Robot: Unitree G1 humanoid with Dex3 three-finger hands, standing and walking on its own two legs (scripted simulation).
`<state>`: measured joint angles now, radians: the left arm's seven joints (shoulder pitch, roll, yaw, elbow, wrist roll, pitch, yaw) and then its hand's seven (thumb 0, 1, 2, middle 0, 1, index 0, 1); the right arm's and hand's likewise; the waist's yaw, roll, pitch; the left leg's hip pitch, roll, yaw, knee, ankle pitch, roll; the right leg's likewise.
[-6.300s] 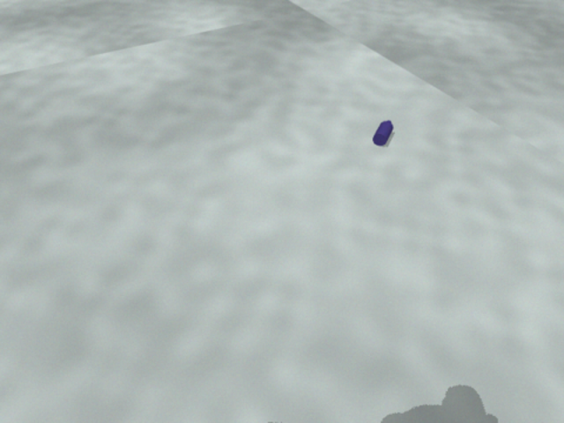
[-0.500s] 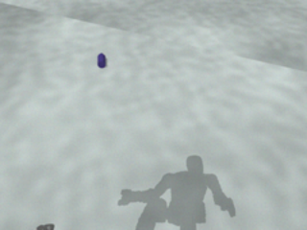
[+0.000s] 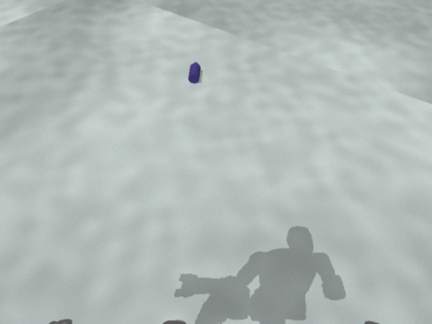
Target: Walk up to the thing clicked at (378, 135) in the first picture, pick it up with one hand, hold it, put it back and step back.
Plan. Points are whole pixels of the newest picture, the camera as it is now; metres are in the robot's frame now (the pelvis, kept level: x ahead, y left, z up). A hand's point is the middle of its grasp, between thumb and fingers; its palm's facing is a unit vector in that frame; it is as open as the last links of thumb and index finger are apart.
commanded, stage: walk up
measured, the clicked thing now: (194, 71) +1.85 +0.18 -0.72
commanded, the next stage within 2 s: stand in 0.82 s
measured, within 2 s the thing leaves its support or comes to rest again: neither
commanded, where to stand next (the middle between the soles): +0.05 +0.00 m, yaw +6 degrees
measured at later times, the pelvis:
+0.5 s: pelvis -0.01 +0.00 +0.01, yaw +6 degrees
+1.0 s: pelvis -0.01 -0.01 +0.02, yaw +6 degrees
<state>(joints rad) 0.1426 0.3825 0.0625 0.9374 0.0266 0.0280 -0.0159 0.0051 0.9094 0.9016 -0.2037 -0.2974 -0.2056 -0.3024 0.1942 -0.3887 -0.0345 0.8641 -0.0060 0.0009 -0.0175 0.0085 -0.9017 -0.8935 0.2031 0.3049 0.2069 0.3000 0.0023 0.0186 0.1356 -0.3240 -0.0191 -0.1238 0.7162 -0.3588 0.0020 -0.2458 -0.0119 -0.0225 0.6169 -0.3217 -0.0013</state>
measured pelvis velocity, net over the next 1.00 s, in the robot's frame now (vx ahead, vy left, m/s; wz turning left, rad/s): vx -0.01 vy -0.01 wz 0.11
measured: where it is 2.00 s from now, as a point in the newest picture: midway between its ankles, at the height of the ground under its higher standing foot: outside the picture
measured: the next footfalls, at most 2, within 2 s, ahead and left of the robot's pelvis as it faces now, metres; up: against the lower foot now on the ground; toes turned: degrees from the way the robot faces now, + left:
none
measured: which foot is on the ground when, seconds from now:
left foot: down 0.00-1.00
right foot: down 0.00-1.00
